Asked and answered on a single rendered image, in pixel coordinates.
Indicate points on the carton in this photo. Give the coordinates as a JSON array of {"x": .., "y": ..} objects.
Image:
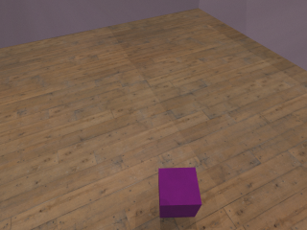
[{"x": 179, "y": 192}]

